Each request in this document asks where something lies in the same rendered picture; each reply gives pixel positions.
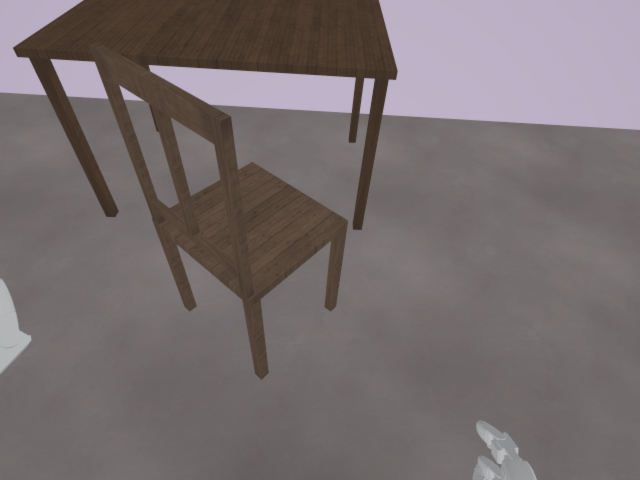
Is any left robot hand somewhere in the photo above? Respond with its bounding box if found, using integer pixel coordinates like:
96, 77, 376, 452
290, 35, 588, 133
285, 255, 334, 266
0, 279, 31, 375

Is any right robot hand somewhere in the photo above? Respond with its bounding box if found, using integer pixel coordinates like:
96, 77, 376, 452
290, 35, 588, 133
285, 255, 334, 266
472, 420, 537, 480

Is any table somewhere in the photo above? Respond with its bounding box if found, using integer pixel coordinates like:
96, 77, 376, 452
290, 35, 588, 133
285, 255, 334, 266
13, 0, 398, 230

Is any chair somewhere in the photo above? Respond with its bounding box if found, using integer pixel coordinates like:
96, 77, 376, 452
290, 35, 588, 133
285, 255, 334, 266
89, 43, 348, 380

